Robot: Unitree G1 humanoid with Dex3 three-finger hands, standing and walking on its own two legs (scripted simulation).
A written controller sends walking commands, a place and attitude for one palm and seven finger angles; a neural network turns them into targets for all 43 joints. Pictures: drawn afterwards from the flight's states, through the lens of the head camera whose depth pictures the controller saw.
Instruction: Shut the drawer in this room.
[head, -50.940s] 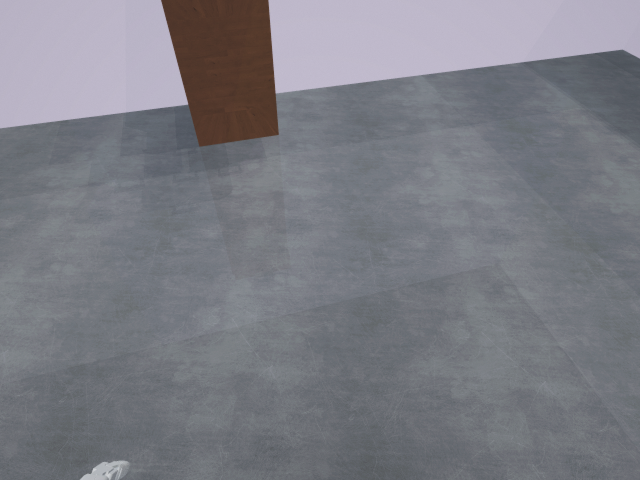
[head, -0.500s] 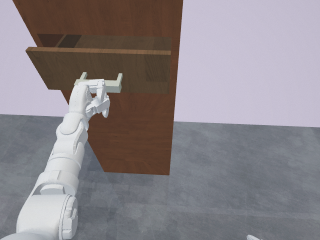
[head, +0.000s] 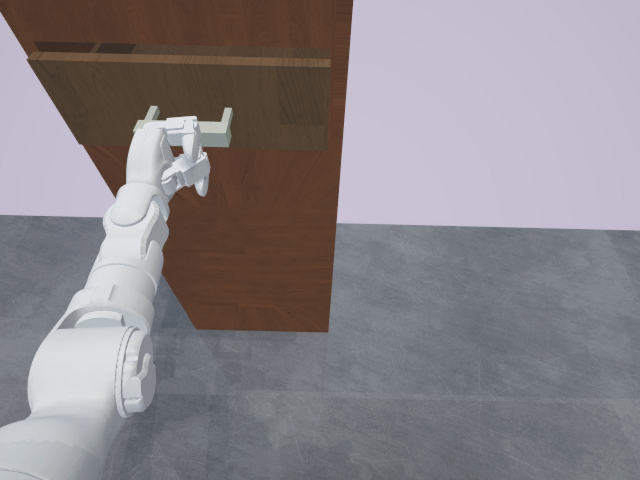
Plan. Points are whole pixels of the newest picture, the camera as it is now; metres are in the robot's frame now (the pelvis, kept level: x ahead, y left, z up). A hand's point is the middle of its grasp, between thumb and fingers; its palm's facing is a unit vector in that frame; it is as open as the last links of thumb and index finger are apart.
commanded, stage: push the drawer shut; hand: left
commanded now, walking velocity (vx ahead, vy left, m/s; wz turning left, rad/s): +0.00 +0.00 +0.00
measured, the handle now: (187, 123) +0.55 +0.17 +0.13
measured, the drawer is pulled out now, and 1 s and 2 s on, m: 0.04 0.00 0.00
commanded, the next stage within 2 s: pull the fist back off the drawer in 0.50 s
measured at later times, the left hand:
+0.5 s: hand (205, 142) +0.51 +0.14 +0.13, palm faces -0.04 -1.00 -0.01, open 2.8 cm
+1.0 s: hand (206, 143) +0.51 +0.14 +0.13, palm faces -0.04 -1.00 +0.00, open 2.9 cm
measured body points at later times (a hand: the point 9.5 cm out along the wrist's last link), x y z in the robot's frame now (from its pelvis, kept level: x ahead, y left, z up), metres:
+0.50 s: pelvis +0.00 +0.00 -0.01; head +0.08 +0.01 +0.43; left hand +0.51 +0.19 +0.13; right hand -0.03 -0.26 -0.12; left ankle +0.01 +0.11 -0.72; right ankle +0.00 -0.11 -0.72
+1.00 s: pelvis -0.01 +0.01 -0.01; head +0.08 +0.02 +0.43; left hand +0.51 +0.19 +0.13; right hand -0.03 -0.26 -0.12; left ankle +0.01 +0.11 -0.72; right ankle +0.00 -0.11 -0.72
